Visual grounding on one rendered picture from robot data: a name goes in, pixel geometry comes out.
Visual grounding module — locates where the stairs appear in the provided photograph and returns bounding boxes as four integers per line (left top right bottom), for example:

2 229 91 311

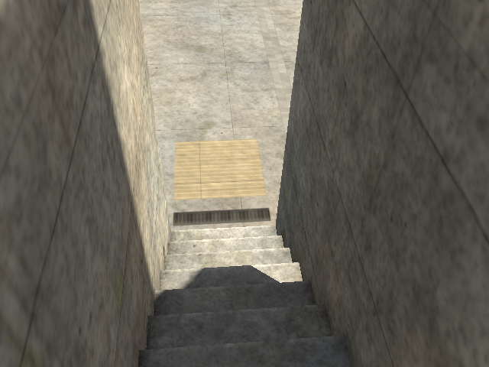
138 225 353 367

